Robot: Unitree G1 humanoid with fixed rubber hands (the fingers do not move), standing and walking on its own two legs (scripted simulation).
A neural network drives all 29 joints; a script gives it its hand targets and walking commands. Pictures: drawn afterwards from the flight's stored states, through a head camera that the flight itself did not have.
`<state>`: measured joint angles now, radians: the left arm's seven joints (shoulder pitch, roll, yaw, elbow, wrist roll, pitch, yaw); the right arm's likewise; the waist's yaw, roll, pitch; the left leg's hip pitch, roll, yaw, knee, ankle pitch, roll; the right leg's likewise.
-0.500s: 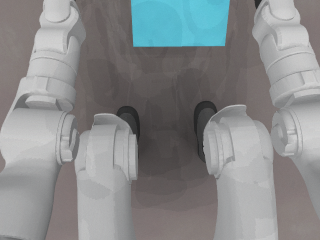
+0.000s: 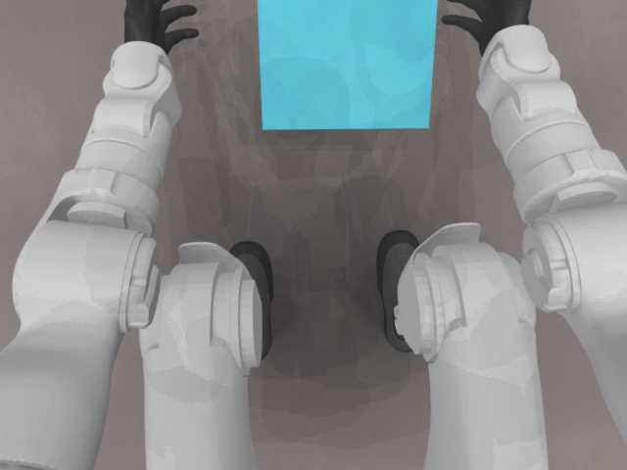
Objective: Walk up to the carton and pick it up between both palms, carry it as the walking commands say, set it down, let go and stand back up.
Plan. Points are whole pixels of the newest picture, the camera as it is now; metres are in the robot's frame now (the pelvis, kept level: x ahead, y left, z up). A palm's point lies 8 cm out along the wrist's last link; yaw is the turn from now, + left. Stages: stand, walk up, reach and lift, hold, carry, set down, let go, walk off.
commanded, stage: reach and lift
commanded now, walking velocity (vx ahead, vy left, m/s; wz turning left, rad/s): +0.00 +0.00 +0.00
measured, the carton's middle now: (339, 59) +0.50 -0.03 -0.28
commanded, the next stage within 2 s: none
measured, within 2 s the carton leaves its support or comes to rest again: leaves its support in 0.80 s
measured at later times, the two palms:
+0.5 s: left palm (206, 23) +0.53 +0.10 -0.20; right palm (485, 18) +0.51 -0.17 -0.19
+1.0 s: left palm (171, 32) +0.52 +0.14 -0.19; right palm (458, 1) +0.53 -0.14 -0.18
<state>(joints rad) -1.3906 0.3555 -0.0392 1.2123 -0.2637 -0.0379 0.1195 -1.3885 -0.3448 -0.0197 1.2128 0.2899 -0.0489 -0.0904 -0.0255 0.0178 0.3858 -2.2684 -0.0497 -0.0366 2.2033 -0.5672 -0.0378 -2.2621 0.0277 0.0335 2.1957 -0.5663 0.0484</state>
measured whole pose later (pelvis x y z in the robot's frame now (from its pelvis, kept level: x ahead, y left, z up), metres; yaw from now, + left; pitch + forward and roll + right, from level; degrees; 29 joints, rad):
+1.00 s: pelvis +0.01 +0.00 +0.00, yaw +0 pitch +38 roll -1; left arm -1.34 0.21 0.20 1.14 -0.01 0.12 0.12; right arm -1.38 -0.17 -0.28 1.13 -0.04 0.11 -0.06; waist -0.02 0.02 0.27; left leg -2.28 -0.09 -0.05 2.23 -0.62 -0.06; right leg -2.27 0.07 0.06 2.22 -0.61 0.08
